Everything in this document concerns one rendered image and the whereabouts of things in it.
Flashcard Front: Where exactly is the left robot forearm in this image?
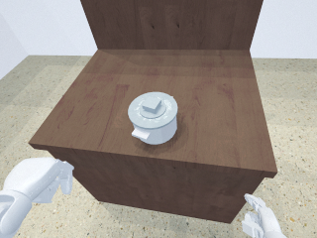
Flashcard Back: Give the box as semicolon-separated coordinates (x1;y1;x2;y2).
0;189;33;238

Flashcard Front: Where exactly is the table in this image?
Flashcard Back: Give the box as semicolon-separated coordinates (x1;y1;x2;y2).
28;0;278;224

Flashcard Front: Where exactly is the robot left hand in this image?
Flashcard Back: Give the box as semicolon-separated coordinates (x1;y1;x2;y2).
2;157;74;203

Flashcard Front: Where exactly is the lid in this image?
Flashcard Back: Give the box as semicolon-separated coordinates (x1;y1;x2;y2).
128;91;178;130

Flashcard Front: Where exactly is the robot right hand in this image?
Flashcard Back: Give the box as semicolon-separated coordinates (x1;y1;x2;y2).
242;193;282;238

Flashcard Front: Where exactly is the pot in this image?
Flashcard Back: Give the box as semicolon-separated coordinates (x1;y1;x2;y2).
132;96;177;145

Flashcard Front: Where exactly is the knob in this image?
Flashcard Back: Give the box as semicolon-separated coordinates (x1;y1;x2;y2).
142;96;161;112

